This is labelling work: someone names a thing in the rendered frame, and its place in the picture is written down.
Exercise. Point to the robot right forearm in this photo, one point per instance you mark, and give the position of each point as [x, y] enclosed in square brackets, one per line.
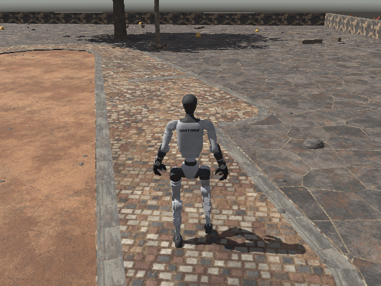
[219, 158]

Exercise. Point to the robot left upper arm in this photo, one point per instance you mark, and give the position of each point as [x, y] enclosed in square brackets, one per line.
[167, 135]

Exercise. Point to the robot right upper arm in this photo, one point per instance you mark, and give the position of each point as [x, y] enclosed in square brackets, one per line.
[208, 125]

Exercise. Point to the left robot hand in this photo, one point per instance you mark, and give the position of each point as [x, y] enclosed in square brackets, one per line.
[155, 167]

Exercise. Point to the robot left forearm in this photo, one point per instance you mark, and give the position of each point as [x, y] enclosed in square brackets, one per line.
[160, 156]

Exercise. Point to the robot torso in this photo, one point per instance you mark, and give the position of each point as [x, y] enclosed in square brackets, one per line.
[190, 144]

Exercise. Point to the right robot hand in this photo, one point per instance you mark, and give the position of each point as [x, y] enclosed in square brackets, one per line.
[222, 171]

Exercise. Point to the robot right thigh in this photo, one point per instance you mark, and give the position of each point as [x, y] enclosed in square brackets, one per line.
[204, 176]

